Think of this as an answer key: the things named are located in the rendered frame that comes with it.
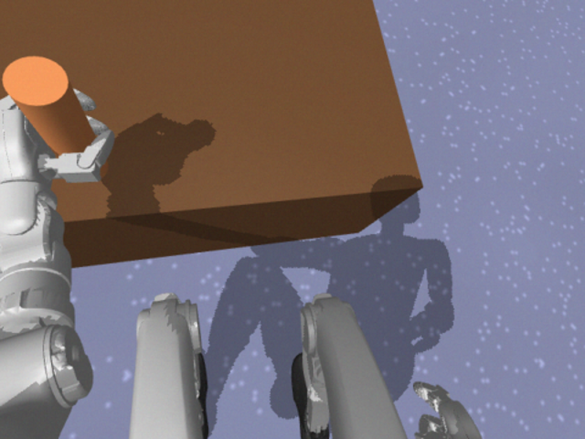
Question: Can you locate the right robot hand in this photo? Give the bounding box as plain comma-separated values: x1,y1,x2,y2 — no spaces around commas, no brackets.
413,381,483,439

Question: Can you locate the left robot hand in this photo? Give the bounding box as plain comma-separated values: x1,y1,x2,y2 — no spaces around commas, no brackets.
0,89,115,189

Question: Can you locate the right robot foot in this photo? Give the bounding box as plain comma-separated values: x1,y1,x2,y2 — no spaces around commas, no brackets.
292,353,329,439

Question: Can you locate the left robot arm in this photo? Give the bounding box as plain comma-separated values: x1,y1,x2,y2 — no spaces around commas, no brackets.
0,180,93,439

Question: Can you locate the can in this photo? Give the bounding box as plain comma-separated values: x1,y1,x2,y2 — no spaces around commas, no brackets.
3,57,108,183

